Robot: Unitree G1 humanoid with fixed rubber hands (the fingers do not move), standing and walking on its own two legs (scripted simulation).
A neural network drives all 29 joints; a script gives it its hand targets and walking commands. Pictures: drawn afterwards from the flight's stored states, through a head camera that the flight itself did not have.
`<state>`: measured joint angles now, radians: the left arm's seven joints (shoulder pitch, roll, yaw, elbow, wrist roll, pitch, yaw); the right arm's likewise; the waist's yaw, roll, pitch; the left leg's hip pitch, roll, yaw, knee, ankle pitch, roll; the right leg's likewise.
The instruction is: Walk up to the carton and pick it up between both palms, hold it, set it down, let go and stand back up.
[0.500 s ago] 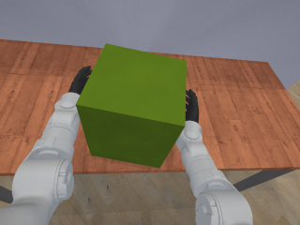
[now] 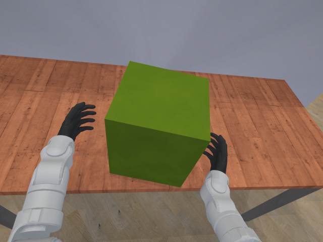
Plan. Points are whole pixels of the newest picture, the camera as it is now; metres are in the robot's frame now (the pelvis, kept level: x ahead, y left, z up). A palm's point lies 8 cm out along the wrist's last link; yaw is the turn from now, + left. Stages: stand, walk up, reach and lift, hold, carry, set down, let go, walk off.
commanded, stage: set down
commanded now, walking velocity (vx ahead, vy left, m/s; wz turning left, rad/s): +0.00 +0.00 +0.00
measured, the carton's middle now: (156, 128) +0.41 -0.01 +0.04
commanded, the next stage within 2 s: none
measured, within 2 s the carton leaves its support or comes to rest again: neither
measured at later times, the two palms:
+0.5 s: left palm (68, 149) +0.33 +0.19 +0.06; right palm (236, 181) +0.25 -0.20 +0.04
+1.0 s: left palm (55, 194) +0.24 +0.20 +0.04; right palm (247, 224) +0.16 -0.19 +0.03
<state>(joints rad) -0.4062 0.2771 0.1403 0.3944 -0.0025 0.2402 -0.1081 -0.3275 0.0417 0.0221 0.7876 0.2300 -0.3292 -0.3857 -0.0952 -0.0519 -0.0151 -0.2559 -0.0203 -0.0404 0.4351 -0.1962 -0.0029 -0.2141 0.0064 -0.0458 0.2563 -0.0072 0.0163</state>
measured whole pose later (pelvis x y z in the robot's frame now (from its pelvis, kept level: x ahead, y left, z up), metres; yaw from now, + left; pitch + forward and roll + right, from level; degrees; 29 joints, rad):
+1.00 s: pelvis -0.05 -0.02 -0.01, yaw +0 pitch -4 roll -3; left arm 0.00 0.41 0.07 0.15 -0.20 0.20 -0.18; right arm 0.17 0.03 0.10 0.03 0.23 0.09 -0.36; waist -0.09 -0.03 0.04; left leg -0.15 -0.02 -0.03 0.46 -0.23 0.05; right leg -0.10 0.00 -0.05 0.27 -0.09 0.02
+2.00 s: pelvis -0.03 -0.03 -0.01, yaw +0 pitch -3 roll -3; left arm 0.34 0.42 0.07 0.01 -0.24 0.15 -0.13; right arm 0.46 -0.04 0.07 -0.20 0.19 0.14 -0.23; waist -0.04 -0.01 0.06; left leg -0.14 -0.01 -0.03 0.45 -0.26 0.05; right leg -0.09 0.01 -0.05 0.27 -0.13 0.02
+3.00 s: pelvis -0.02 -0.03 -0.01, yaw +0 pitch -2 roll -2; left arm 0.28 0.24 0.05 0.37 -0.10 0.10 -0.03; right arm 0.35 -0.14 -0.01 0.31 0.05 -0.06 -0.04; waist -0.04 0.03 0.08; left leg -0.13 -0.01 -0.03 0.43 -0.26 0.04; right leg -0.10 0.01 -0.05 0.28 -0.14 0.02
